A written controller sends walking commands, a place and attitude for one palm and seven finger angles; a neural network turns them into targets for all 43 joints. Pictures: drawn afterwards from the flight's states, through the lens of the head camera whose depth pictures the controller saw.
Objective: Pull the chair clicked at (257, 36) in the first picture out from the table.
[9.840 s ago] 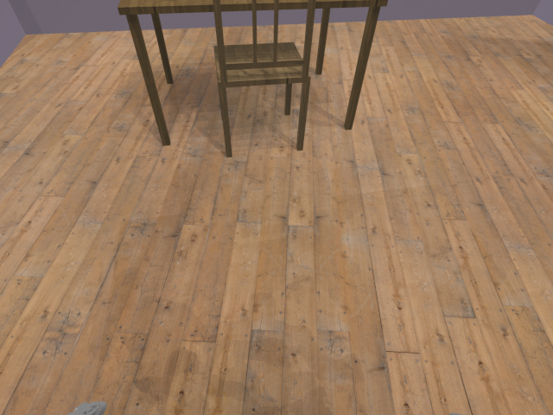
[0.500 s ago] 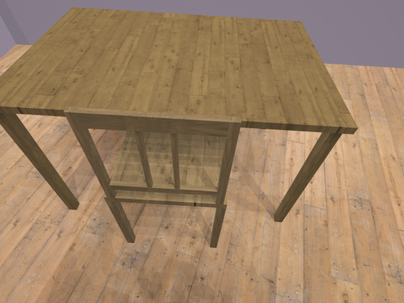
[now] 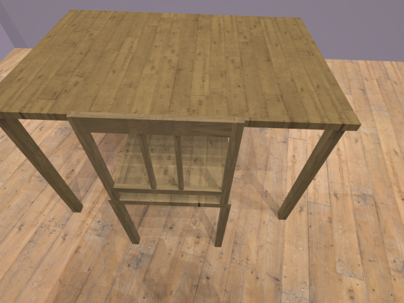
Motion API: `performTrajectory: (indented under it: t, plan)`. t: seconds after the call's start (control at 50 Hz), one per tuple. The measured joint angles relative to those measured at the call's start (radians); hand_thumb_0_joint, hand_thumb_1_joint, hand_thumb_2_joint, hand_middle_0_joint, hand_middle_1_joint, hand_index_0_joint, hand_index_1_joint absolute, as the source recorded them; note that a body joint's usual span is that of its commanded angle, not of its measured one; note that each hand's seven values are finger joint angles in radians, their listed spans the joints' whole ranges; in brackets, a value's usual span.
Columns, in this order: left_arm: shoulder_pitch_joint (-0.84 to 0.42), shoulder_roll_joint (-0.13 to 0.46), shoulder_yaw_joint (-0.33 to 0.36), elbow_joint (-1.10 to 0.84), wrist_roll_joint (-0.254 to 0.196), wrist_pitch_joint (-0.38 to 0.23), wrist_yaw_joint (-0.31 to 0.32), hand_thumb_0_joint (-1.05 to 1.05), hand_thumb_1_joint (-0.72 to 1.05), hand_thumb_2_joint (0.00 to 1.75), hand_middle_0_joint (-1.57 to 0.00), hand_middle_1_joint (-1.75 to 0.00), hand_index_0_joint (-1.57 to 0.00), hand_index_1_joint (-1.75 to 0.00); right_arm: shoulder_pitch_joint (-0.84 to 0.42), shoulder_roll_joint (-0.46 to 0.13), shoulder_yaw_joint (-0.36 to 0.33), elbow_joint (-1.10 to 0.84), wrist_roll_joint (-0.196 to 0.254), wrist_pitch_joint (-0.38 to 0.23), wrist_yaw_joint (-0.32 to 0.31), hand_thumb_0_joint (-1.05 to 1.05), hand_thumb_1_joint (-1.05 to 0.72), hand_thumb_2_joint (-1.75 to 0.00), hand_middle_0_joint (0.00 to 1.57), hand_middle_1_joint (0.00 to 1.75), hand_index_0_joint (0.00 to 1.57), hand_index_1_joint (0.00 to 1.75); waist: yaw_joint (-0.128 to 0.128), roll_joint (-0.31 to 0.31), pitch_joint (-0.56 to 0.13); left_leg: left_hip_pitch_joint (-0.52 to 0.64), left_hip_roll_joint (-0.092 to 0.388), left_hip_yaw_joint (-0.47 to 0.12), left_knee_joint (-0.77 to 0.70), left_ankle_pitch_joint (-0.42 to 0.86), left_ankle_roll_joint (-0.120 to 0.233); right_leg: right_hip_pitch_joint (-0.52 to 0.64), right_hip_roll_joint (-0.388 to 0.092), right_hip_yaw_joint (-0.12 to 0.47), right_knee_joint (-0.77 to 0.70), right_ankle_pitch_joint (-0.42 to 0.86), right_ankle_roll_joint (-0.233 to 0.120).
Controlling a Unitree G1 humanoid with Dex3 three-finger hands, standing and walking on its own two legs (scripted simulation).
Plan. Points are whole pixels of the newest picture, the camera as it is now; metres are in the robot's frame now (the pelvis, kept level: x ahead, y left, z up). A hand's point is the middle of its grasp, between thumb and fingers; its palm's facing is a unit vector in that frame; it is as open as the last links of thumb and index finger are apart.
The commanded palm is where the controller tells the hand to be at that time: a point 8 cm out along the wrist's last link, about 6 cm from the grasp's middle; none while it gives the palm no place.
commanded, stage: look again from close up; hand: left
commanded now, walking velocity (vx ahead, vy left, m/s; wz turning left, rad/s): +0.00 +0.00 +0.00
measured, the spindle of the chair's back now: (148, 163) +0.49 +0.19 -0.10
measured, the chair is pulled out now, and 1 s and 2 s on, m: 0.00 0.00 0.00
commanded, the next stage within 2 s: raise the hand toward the chair's back in 0.88 s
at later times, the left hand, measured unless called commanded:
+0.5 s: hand out of the picture +0.01 +0.16 -0.18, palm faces +0.00 -0.98 -0.18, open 7.4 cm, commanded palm none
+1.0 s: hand out of the picture +0.01 +0.15 -0.18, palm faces +0.01 -0.98 -0.17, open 7.4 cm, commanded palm +0.11 +0.20 -0.07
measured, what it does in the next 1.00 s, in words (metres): stands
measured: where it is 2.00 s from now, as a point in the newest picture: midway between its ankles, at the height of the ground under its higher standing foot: outside the picture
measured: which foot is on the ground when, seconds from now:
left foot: down 0.00-1.00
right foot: down 0.00-1.00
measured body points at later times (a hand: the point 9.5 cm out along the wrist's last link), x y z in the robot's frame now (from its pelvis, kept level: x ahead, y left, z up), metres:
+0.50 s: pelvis +0.01 -0.01 +0.00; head +0.03 -0.01 +0.45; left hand +0.01 +0.21 -0.16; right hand +0.01 -0.22 -0.16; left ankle +0.03 +0.08 -0.74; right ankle +0.01 -0.14 -0.74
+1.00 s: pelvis +0.02 -0.01 +0.00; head +0.04 -0.01 +0.45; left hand +0.01 +0.20 -0.16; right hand +0.01 -0.22 -0.16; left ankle +0.03 +0.08 -0.74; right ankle +0.01 -0.15 -0.74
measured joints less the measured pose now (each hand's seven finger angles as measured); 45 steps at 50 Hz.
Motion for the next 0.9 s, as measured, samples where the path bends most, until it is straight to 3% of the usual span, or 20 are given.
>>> performTrajectory:
  t: [0.9]
  plan:
    - [0.004, -0.015, 0.004, 0.016, -0.006, -0.008, -0.001, 0.01, 0.91, 0.90, -0.20, -0.30, -0.20, -0.30, 0.020, 0.019, 0.009, 0.027, 0.001, -0.006, -0.008, 0.00, -0.91, -0.90, 0.20, 0.30, 0.19, 0.30, -0.003, 0.000, -0.006, 0.041, 0.014, -0.004, -0.024, -0.012, -0.016, 0.044, 0.015, -0.004, -0.034, -0.008, -0.013]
